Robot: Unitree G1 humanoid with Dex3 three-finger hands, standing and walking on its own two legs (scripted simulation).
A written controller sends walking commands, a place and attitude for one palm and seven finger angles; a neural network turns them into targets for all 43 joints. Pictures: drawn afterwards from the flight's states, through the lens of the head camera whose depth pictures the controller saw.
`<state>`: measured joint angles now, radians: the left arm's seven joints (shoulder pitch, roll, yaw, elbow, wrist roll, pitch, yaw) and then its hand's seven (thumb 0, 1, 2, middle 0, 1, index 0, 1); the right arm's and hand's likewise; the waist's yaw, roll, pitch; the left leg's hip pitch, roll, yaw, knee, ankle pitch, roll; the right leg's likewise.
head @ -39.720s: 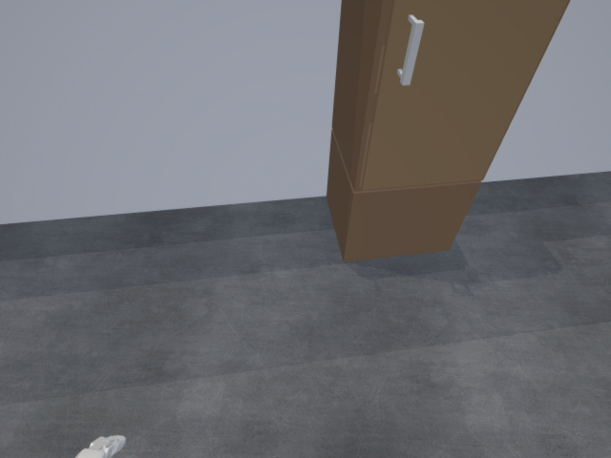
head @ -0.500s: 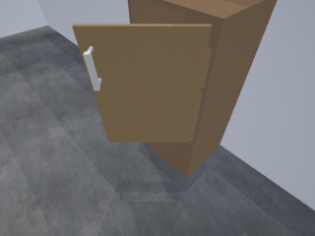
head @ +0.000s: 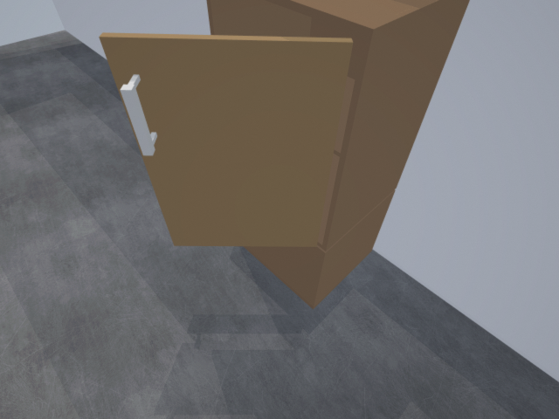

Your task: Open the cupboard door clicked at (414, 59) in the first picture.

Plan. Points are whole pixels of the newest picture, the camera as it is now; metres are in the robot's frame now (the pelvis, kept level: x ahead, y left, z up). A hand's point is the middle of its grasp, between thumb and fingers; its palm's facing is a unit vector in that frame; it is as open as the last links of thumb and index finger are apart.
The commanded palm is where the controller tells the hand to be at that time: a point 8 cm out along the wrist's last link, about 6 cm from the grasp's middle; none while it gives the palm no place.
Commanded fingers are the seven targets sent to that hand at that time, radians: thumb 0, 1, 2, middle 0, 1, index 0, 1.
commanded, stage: come to a stop and stand still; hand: left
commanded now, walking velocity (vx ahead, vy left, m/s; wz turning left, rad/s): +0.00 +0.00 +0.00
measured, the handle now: (142, 116) +0.60 +0.30 +0.11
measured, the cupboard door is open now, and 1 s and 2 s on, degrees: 46 46 46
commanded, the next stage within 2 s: look again from close up in 0.26 s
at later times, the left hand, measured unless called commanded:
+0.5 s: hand out of the picture +0.00 +0.15 -0.18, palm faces +0.02 -0.99 -0.17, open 7.4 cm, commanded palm none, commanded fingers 0.00 0.90 0.90 -0.20 -0.30 -0.20 -0.30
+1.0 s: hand out of the picture +0.00 +0.15 -0.17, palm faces +0.03 -0.99 -0.16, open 7.4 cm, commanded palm none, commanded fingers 0.00 0.90 0.90 -0.20 -0.30 -0.20 -0.30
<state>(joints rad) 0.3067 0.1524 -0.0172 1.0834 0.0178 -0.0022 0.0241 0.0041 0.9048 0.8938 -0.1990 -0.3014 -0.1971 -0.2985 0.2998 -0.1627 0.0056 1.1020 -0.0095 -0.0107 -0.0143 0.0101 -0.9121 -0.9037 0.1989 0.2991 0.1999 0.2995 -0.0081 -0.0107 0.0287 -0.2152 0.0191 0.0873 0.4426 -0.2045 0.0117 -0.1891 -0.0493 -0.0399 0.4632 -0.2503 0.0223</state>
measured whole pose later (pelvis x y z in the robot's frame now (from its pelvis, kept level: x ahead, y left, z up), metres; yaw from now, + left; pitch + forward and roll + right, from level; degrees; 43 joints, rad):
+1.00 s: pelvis +0.01 -0.01 +0.00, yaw +0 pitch -1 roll +0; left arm 0.31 0.14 0.00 1.11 0.02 -0.01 0.03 0.00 0.91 0.89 -0.20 -0.30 -0.20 -0.30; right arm 0.28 -0.14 0.01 1.14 -0.01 -0.02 -0.03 0.01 -0.92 -0.90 0.20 0.30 0.20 0.30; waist 0.00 -0.01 0.03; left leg -0.19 0.03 0.08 0.41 -0.20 0.00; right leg -0.15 -0.03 -0.05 0.42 -0.25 0.01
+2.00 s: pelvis +0.05 +0.01 +0.00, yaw +0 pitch -1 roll +1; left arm 0.20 0.17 0.02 1.03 0.02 0.01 0.03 -0.01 0.94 0.89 -0.20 -0.30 -0.20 -0.30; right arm 0.25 -0.14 -0.01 1.09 -0.02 0.00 -0.04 0.01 -0.93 -0.90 0.20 0.30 0.20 0.30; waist 0.00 -0.02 0.04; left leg -0.13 0.00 0.09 0.44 -0.28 0.02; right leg -0.26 0.00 -0.10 0.47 -0.19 -0.06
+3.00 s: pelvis +0.07 +0.02 +0.00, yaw +0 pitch -1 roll +1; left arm 0.26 0.14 0.00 1.12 0.01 -0.02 0.03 0.01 0.93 0.89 -0.20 -0.30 -0.20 -0.30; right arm 0.31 -0.17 0.02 1.12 -0.02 -0.04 -0.03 0.01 -0.91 -0.90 0.20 0.30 0.20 0.30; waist -0.01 0.03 0.04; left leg -0.08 -0.02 0.09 0.39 -0.29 0.03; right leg -0.24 -0.02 -0.09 0.47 -0.22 -0.04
